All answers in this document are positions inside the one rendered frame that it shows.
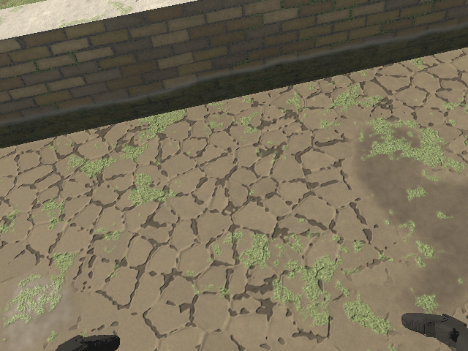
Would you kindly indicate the robot left hand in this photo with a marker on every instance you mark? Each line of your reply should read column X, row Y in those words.
column 91, row 343

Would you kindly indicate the robot right hand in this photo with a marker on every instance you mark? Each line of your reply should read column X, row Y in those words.
column 445, row 328

